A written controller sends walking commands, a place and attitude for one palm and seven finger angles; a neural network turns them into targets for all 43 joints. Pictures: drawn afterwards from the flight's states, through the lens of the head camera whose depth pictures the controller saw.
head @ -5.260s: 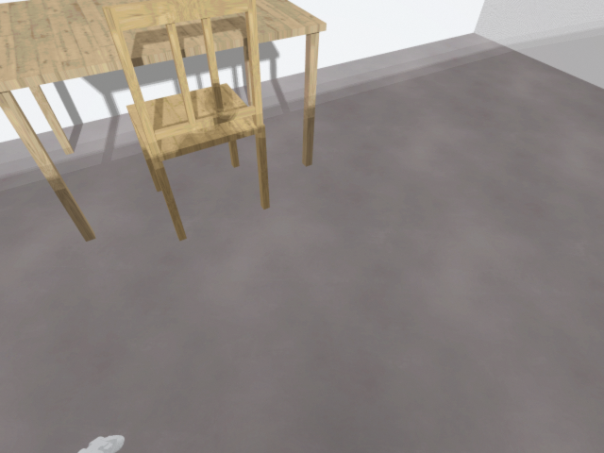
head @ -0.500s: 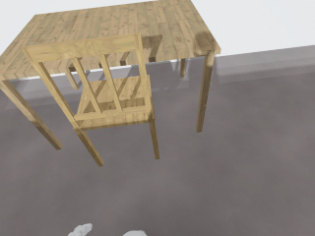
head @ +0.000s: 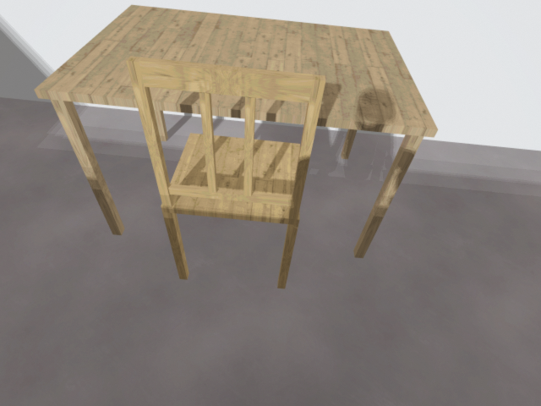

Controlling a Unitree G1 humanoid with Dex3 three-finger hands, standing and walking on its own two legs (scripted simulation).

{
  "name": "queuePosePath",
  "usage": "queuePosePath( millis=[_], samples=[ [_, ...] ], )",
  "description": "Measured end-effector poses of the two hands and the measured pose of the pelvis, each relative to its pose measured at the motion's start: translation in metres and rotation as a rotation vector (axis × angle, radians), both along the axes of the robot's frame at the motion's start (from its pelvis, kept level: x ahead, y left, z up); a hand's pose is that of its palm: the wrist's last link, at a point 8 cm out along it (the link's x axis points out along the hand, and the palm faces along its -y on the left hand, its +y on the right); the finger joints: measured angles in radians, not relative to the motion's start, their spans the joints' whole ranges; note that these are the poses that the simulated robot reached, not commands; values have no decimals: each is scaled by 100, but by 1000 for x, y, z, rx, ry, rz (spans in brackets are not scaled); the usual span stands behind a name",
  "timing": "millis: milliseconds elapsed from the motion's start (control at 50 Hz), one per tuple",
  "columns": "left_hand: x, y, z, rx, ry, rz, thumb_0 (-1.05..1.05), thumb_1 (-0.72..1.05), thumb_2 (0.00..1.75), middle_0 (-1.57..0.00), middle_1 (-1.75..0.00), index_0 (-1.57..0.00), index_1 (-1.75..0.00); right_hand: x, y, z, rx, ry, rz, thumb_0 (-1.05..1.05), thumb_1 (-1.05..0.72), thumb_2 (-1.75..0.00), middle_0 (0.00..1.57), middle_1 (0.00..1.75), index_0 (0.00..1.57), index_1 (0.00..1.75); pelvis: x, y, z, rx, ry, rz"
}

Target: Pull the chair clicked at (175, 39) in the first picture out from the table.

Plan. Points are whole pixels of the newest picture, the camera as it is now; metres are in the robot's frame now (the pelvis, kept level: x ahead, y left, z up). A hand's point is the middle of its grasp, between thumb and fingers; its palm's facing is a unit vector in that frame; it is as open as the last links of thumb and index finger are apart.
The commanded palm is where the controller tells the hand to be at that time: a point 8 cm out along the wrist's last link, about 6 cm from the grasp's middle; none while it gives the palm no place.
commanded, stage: take the last steps up to it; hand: left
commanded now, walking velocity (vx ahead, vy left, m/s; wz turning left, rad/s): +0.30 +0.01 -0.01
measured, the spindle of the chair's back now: (209, 146) +0.73 +0.23 -0.07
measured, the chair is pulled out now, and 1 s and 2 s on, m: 0.00 0.00 0.00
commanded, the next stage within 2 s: come to a stop and stand still in 0.58 s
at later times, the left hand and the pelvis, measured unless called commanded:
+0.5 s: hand (204, 343) +0.26 +0.14 -0.17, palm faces +0.04 -0.98 -0.19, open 7.3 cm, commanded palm none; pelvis +0.17 -0.03 -0.01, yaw +0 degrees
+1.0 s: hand (191, 341) +0.27 +0.17 -0.18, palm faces +0.03 -0.98 -0.17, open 7.4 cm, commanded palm none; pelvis +0.27 +0.00 +0.00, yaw -2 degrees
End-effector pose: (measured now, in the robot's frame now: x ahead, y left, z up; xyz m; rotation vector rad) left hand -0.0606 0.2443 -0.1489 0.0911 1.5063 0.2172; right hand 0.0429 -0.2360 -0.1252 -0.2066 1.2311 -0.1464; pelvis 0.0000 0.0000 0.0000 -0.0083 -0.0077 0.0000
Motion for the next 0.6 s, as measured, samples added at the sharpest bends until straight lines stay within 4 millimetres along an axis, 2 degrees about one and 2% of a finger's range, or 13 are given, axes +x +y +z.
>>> queuePosePath(
  millis=[80, 160, 280, 360, 400, 440, 520, 600],
  samples=[
    [39, 5, 5, -12, -51, -19, 1, 91, 90, -20, -30, -20, -30, -17, 18, -3, 25, 86, -29, 0, -91, -90, 20, 30, 20, 30, 19, 7, 5, 2, -1, 6],
    [96, 3, 5, -10, -123, -45, 1, 91, 90, -20, -30, -20, -30, -34, 31, -9, 57, 186, -67, 1, -91, -90, 20, 30, 20, 30, 43, 7, 4, 13, -1, 6],
    [204, -17, 3, -8, -227, -124, 1, 91, 90, -20, -30, -20, -30, -45, 35, -20, 98, 323, -145, 1, -91, -90, 21, 30, 20, 30, 88, -3, -7, 27, 2, -7],
    [277, -36, -2, 8, -330, -169, 1, 91, 90, -20, -30, -20, -30, -35, 22, -36, 120, 403, -182, 1, -91, -90, 21, 30, 21, 30, 127, -19, -22, 23, -4, -15],
    [299, -44, 0, 15, -374, -164, 1, 91, 90, -20, -30, -20, -30, -17, 12, -39, 121, 411, -183, 1, -91, -90, 21, 30, 20, 30, 141, -26, -24, 14, -13, -10],
    [308, -50, 4, 15, -384, -145, 1, 91, 90, -20, -30, -20, -30, 12, 1, -38, 110, 376, -172, 1, -91, -90, 20, 30, 20, 30, 154, -30, -19, 8, -21, -4],
    [312, -52, 14, 34, -339, -108, 0, 92, 90, -20, -30, -21, -30, 89, -18, -29, 81, 239, -132, 1, -91, -90, 20, 30, 20, 30, 178, -34, -6, 3, -14, -1],
    [313, -45, 19, 43, -274, -109, -1, 94, 90, -20, -30, -21, -30, 162, -23, -20, 70, 105, -98, 1, -91, -90, 20, 30, 20, 30, 202, -34, 3, 3, 1, 0]
  ],
)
